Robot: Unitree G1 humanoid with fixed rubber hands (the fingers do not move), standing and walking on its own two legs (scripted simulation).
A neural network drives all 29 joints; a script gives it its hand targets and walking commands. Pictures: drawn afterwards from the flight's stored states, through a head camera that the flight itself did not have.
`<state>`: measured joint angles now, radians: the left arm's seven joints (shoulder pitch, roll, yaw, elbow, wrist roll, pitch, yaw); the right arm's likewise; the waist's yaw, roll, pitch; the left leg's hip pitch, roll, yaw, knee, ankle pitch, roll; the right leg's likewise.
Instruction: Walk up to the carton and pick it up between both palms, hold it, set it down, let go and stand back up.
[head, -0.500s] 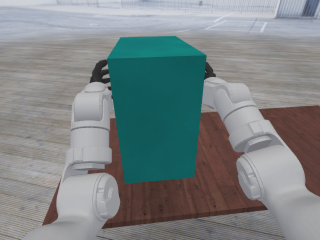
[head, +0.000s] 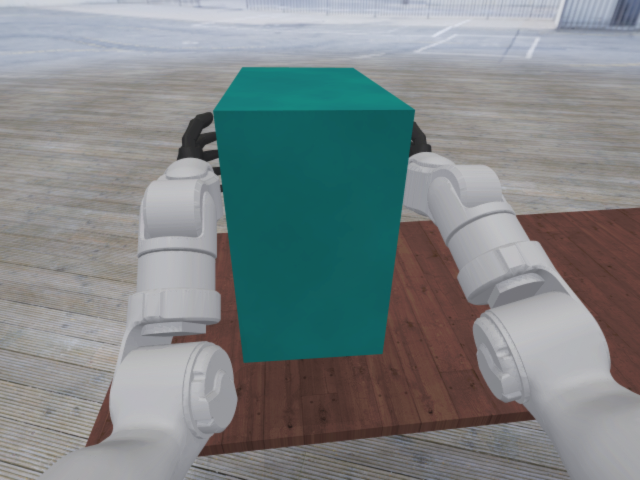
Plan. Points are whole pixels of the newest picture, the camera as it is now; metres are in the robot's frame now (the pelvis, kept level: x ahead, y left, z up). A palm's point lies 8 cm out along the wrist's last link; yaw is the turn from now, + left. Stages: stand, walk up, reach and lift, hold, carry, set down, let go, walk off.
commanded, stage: hold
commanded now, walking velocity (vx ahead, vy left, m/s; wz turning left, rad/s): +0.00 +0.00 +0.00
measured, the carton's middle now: (305, 196) +0.41 +0.00 +0.25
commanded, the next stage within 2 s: none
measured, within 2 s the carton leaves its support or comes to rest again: neither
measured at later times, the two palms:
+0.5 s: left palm (191, 174) +0.36 +0.13 +0.30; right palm (415, 169) +0.37 -0.12 +0.30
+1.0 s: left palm (196, 177) +0.37 +0.13 +0.30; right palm (417, 173) +0.37 -0.13 +0.29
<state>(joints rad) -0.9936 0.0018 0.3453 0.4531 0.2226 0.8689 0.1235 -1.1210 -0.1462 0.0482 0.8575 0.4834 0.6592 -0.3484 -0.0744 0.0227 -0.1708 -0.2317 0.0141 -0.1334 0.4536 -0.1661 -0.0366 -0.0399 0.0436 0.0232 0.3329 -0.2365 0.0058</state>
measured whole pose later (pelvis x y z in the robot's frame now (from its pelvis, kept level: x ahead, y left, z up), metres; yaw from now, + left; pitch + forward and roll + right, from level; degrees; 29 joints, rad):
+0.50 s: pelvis +0.00 +0.00 +0.00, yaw -1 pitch -4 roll -2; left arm -1.01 -0.01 0.37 0.48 0.24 0.87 0.12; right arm -1.14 -0.14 0.01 0.90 0.47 0.66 -0.34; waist -0.07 0.02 -0.18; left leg -0.22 0.01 -0.12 0.45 -0.16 -0.03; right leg -0.04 0.04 0.03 0.34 -0.24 0.01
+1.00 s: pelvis +0.00 +0.00 +0.00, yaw +0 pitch -3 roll -2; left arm -0.98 0.00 0.34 0.46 0.22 0.86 0.13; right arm -1.12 -0.15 0.06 0.86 0.48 0.65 -0.34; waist -0.07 0.02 -0.18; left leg -0.24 0.02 -0.13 0.45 -0.16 -0.04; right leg -0.05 0.04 0.03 0.34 -0.23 0.01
